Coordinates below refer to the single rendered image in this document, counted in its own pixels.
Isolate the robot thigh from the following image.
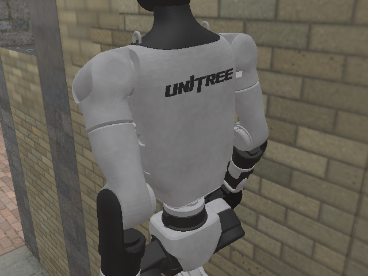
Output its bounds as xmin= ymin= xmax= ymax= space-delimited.
xmin=140 ymin=240 xmax=168 ymax=276
xmin=174 ymin=198 xmax=245 ymax=276

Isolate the left robot thigh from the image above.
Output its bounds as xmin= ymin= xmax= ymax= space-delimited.
xmin=140 ymin=240 xmax=168 ymax=276

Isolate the right robot hand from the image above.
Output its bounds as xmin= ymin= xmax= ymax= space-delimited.
xmin=204 ymin=184 xmax=244 ymax=209

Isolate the right robot forearm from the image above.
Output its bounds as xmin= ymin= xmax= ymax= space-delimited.
xmin=223 ymin=140 xmax=267 ymax=193

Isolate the right robot thigh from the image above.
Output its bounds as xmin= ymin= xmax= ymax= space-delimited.
xmin=174 ymin=198 xmax=245 ymax=276

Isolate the left robot forearm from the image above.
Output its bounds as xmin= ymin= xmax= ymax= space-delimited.
xmin=97 ymin=189 xmax=146 ymax=276

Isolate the robot left upper arm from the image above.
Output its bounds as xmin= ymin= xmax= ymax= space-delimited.
xmin=72 ymin=46 xmax=156 ymax=230

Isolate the robot right upper arm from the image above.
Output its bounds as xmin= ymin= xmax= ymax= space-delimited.
xmin=216 ymin=33 xmax=269 ymax=151

